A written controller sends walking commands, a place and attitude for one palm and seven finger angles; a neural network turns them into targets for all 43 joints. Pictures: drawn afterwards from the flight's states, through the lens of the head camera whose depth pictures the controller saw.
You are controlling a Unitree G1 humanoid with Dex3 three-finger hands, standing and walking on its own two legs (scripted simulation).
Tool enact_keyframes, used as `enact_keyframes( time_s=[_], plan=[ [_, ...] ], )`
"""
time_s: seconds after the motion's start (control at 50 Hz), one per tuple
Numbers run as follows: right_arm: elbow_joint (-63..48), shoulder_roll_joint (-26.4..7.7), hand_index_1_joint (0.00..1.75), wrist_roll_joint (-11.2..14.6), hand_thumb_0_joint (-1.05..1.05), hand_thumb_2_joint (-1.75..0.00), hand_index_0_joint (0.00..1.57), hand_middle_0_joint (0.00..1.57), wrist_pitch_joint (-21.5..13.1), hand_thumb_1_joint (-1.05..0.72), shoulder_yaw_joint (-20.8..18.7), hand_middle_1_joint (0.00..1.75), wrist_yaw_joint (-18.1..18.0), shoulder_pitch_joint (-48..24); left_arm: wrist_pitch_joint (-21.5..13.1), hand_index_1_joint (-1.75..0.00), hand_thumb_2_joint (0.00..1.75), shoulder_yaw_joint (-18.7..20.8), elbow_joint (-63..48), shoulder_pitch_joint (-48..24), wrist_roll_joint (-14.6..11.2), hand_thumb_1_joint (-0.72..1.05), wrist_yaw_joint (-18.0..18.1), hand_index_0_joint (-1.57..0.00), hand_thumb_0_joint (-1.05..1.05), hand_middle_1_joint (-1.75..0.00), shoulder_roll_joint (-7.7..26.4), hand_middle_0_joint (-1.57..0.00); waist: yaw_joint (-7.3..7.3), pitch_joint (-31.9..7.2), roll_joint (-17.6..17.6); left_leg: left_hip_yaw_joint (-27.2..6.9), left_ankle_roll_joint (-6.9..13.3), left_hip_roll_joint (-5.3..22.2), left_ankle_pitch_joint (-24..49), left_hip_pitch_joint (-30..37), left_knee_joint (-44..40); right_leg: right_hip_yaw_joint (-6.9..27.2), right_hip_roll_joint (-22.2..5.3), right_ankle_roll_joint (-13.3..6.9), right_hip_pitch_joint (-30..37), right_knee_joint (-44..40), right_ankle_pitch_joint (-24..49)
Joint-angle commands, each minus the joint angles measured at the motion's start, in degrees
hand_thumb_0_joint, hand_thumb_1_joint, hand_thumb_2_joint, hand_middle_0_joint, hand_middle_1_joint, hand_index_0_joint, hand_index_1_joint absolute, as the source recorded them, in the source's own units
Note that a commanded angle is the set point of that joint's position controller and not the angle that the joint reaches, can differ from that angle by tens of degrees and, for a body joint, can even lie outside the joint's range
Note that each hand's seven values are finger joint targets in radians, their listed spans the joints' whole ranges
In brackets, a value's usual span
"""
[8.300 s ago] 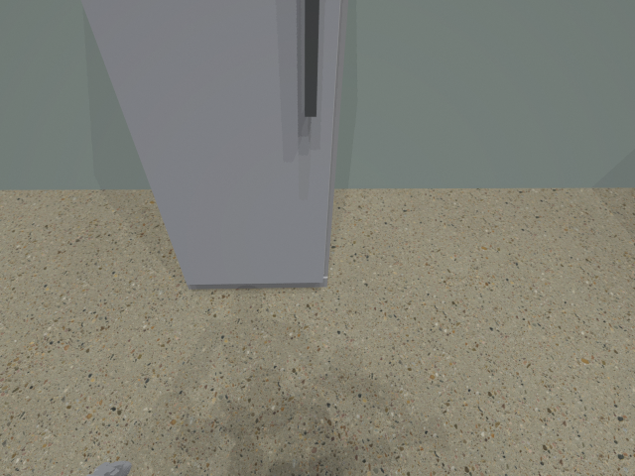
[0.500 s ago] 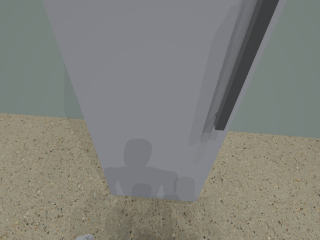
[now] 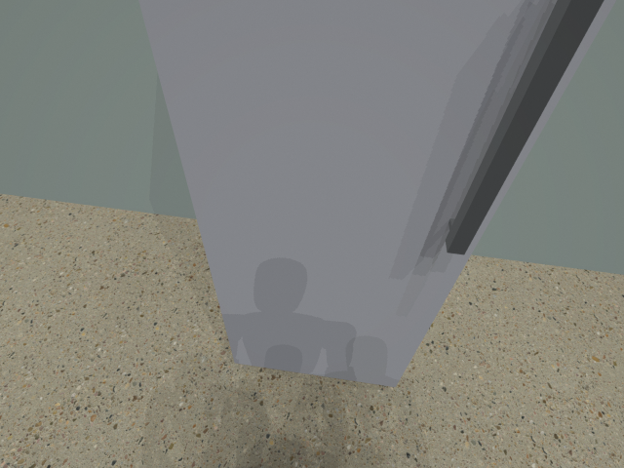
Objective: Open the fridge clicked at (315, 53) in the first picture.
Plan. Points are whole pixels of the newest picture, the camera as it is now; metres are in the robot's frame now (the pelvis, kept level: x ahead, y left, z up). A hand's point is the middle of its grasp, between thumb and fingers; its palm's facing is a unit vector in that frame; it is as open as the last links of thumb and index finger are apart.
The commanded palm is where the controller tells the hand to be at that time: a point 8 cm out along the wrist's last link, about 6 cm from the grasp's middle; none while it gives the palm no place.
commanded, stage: come to a stop and stand still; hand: right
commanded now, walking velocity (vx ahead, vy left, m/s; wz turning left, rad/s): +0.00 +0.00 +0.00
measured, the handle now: (508, 123) +0.46 -0.18 +0.24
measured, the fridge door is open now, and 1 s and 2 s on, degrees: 0 0 0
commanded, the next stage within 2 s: look again from close up in 0.40 s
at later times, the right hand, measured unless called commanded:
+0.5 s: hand out of the picture +0.01 -0.15 -0.17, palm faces +0.02 +0.98 -0.22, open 7.3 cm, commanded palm none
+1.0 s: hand out of the picture +0.03 -0.14 -0.17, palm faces +0.02 +0.97 -0.22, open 7.3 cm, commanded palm none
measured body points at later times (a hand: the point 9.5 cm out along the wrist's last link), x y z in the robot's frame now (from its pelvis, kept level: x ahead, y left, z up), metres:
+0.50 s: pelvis +0.00 +0.03 +0.00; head +0.01 +0.04 +0.45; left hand +0.00 +0.24 -0.16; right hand +0.01 -0.20 -0.15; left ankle +0.05 +0.15 -0.74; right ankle +0.02 -0.08 -0.74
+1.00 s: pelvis +0.01 +0.03 +0.01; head +0.03 +0.04 +0.45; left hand +0.00 +0.25 -0.16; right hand +0.03 -0.20 -0.15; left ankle +0.05 +0.15 -0.74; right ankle +0.02 -0.08 -0.74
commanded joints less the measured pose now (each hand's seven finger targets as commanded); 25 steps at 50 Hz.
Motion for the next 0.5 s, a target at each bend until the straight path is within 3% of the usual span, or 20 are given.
enact_keyframes(
  time_s=[0.0, 0.2, 0.36, 0.48],
  plan=[
    [-1.72, -6.51, 0.3, 0.2, 0.0, -0.9, 0.2, 0.2, -1.38, -0.9, -1.56, 0.3, -0.36, 2.75, -1.24, -0.3, 0.9, 1.39, -2.0, 1.2, -0.26, 0.9, 0.18, -0.2, 0.0, -0.3, 5.36, -0.2, -0.59, 1.84, 1.96, -2.36, 3.46, 2.11, -3.7, -1.01, -5.25, 8.69, -7.16, 1.29, -2.93, -9.21, -6.12],
    [-0.61, -5.74, 0.3, 0.29, 0.0, -0.9, 0.2, 0.2, -1.9, -0.9, -1.76, 0.3, -0.41, 3.26, -1.14, -0.3, 0.9, 1.23, 0.24, 2.33, -0.34, 0.9, 0.24, -0.2, 0.0, -0.3, 3.47, -0.2, -0.13, 1.49, 3.29, -4.59, 4.04, 2.61, -7.22, -3.75, -7.92, 6.92, -6.49, 1.8, -0.39, -6.81, -3.59],
    [0.38, -5.33, 0.3, 0.33, 0.0, -0.9, 0.2, 0.2, -2.0, -0.9, -1.92, 0.3, -0.36, 3.47, -1.28, -0.3, 0.9, 1.01, 1.22, 2.06, -0.32, 0.9, 0.32, -0.2, 0.0, -0.3, 3.14, -0.2, -0.43, 2.45, 1.0, -3.99, 4.02, 2.17, -6.63, -3.06, -7.94, 7.29, -6.93, 2.01, -1.13, -8.18, -3.84],
    [0.84, -5.35, 0.3, 0.31, 0.0, -0.9, 0.2, 0.2, -2.14, -0.9, -1.91, 0.3, -0.31, 3.47, -1.29, -0.3, 0.9, 0.91, 1.9, 2.2, -0.42, 0.9, 0.35, -0.2, 0.0, -0.3, 2.88, -0.2, -0.44, 2.12, 2.47, -4.02, 4.06, 2.2, -6.11, -2.49, -8.6, 7.02, -6.99, 2.07, -0.2, -8.06, -2.34]
  ],
)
